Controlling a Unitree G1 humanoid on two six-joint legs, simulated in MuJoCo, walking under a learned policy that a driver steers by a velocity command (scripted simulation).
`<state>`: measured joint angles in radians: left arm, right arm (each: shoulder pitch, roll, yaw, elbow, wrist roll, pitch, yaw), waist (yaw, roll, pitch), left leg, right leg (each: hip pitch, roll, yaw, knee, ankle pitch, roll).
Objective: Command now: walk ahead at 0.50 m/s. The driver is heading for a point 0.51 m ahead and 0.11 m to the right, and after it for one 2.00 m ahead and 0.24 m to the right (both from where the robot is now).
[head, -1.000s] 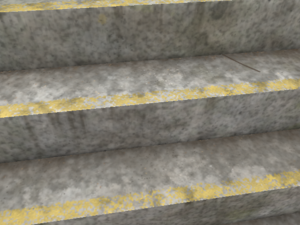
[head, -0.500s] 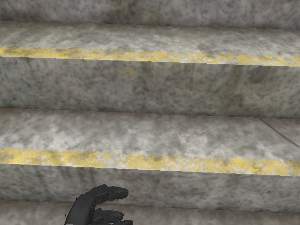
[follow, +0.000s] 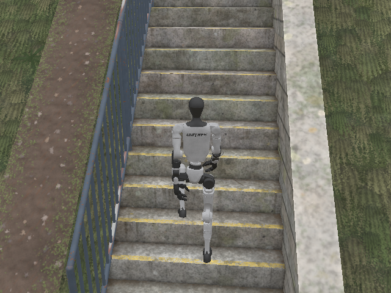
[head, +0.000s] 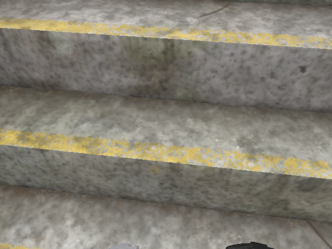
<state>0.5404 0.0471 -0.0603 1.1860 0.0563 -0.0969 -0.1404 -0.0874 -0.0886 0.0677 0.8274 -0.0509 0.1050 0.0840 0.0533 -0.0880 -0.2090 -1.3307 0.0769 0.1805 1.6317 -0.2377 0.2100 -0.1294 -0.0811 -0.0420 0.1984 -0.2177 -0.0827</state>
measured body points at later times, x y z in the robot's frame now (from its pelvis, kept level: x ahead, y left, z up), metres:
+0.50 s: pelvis +0.24 +0.01 +0.22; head +0.24 +0.00 +0.67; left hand +0.49 +0.15 +0.14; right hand +0.18 -0.16 +0.05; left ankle +0.14 +0.11 -0.53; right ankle +0.35 -0.11 -0.32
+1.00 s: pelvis +0.44 -0.03 +0.42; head +0.43 -0.03 +0.87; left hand +0.50 +0.18 +0.27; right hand +0.64 -0.28 +0.38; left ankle +0.59 +0.03 -0.12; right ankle +0.34 -0.11 -0.34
